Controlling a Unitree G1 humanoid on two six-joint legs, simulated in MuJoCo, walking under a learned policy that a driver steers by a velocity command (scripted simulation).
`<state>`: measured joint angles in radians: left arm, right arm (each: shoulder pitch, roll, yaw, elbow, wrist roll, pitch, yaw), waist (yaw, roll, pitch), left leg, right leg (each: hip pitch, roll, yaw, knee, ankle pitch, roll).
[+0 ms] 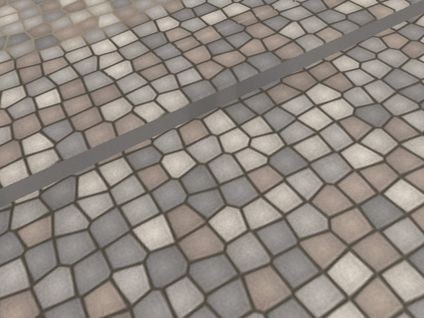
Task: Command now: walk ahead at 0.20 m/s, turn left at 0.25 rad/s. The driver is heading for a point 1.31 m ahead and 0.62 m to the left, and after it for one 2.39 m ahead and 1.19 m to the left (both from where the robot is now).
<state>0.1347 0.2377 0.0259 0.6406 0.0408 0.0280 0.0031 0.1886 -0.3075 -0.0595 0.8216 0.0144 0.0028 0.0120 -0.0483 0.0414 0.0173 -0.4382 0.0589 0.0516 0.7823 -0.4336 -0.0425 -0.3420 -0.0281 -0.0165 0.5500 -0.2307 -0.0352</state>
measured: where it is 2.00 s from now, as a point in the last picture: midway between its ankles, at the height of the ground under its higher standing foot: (12, 136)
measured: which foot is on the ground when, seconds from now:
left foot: up 0.00-0.50, down 0.52-1.00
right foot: down 0.00-0.52, up 0.54-1.00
